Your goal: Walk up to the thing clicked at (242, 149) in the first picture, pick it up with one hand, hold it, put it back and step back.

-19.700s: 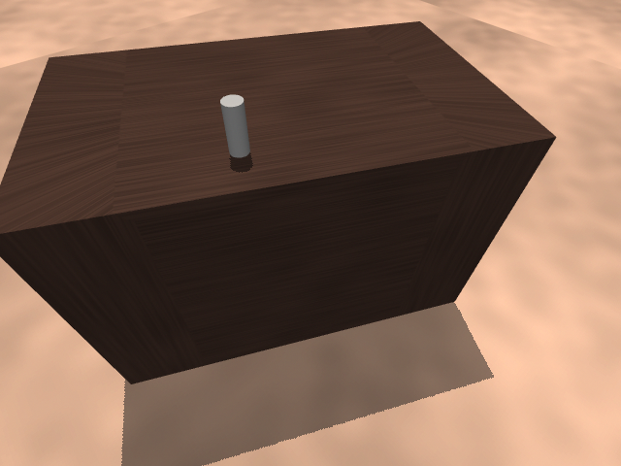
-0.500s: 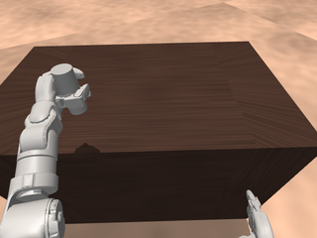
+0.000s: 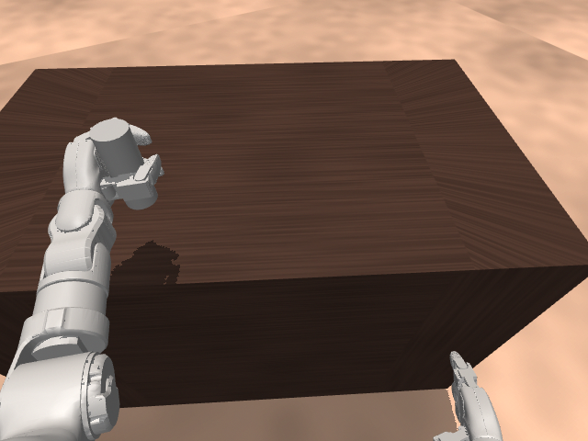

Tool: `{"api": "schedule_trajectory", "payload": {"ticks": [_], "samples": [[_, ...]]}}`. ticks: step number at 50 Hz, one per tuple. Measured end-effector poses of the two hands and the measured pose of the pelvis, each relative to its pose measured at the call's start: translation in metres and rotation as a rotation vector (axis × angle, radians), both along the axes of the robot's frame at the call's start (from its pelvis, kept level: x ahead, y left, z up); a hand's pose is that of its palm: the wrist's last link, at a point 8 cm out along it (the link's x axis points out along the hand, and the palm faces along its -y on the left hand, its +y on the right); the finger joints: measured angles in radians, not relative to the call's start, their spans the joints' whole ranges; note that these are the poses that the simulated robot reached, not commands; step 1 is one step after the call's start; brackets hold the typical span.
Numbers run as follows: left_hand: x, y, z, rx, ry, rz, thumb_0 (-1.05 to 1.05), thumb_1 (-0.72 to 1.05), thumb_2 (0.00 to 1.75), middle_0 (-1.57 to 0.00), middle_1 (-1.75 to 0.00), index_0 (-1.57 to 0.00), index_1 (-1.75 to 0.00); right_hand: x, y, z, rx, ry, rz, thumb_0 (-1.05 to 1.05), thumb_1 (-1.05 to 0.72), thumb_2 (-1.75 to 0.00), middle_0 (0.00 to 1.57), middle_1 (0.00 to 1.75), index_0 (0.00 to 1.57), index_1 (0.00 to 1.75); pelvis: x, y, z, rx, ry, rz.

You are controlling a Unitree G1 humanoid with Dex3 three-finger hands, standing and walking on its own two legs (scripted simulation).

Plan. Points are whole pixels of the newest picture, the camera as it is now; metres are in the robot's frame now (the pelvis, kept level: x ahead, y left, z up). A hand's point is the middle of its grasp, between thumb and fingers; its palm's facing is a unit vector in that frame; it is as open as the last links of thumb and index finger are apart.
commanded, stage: lower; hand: left
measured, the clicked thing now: (127, 167) +0.44 +0.20 +0.15
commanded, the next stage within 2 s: loosen in 1.36 s
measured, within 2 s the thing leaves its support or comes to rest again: rests again in 1.18 s
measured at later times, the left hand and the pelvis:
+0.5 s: hand (152, 188) +0.45 +0.18 +0.10, palm faces +0.13 -0.99 +0.02, open 6.0 cm; pelvis +0.00 +0.00 -0.01, yaw +0 degrees
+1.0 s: hand (159, 199) +0.46 +0.18 +0.07, palm faces +0.13 -0.99 +0.01, open 6.0 cm; pelvis -0.01 +0.00 -0.03, yaw +0 degrees
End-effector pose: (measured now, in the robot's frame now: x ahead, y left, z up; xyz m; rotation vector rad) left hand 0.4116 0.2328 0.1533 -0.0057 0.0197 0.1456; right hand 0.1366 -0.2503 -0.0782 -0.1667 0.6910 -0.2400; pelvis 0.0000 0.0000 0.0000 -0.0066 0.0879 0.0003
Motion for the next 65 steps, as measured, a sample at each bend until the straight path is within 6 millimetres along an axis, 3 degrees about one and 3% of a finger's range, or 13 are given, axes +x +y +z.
{"api": "schedule_trajectory", "payload": {"ticks": [8, 24, 45, 65], "samples": [[0.007, 0.001, -0.004, -0.003, -0.002, -0.003, -0.01, 0.0, 1.27, -0.98, -1.19, -0.99, -1.21, 0.004, -0.002, 0.003, -0.006, 0.007, -0.012, -0.01, 0.54, -0.05, 0.05, 0.05, 0.06, 0.05, 0.002, 0.0, 0.0, -0.001, 0.014, 0.002], [0.013, 0.0, -0.054, -0.015, 0.022, -0.017, -0.01, 0.0, 1.27, -0.98, -1.18, -0.99, -1.2, 0.002, -0.003, 0.002, -0.034, 0.025, -0.007, -0.01, 0.53, -0.06, 0.05, 0.05, 0.06, 0.05, 0.001, 0.002, -0.011, -0.008, 0.073, -0.001], [0.021, 0.001, -0.085, -0.006, 0.013, -0.014, -0.01, 0.0, 1.27, -0.98, -1.18, -0.99, -1.2, -0.007, -0.002, -0.004, -0.05, 0.023, 0.014, -0.01, 0.52, -0.06, 0.05, 0.05, 0.06, 0.05, -0.006, 0.003, -0.031, -0.014, 0.139, -0.004], [0.026, 0.0, -0.106, -0.009, 0.009, -0.021, -0.01, 0.0, 1.27, -0.98, -1.18, -0.99, -1.2, -0.002, -0.002, -0.002, -0.064, 0.012, 0.028, -0.01, 0.51, -0.06, 0.05, 0.05, 0.06, 0.05, -0.002, 0.002, -0.04, -0.016, 0.174, -0.002]]}}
